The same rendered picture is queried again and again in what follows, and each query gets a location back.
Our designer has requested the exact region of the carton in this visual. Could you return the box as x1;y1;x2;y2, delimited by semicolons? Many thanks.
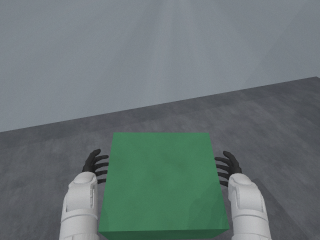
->
98;132;230;240

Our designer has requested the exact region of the left robot forearm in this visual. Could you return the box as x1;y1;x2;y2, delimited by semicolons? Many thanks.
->
59;171;100;240

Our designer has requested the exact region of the right robot hand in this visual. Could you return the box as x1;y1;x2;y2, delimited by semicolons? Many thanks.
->
214;151;242;187

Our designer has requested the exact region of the left robot hand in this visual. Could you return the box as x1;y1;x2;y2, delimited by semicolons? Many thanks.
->
81;149;109;184

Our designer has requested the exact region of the right robot forearm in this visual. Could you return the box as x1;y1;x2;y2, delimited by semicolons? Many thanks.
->
228;173;272;240

